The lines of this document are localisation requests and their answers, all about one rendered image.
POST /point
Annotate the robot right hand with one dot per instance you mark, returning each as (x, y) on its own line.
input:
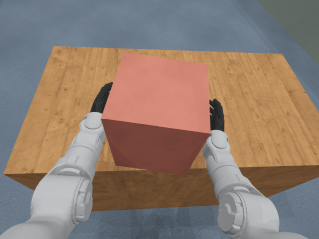
(217, 121)

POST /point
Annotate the robot right forearm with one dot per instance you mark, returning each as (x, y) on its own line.
(222, 169)

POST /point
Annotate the robot left forearm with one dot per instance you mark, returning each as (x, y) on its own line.
(83, 153)

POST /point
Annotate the left robot upper arm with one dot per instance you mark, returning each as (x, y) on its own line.
(60, 203)

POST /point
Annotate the robot left hand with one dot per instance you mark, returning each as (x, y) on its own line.
(101, 98)

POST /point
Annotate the right robot upper arm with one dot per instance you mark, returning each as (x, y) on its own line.
(248, 216)

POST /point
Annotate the pedestal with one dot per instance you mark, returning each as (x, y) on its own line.
(271, 123)

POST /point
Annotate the carton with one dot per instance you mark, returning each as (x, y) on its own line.
(157, 114)

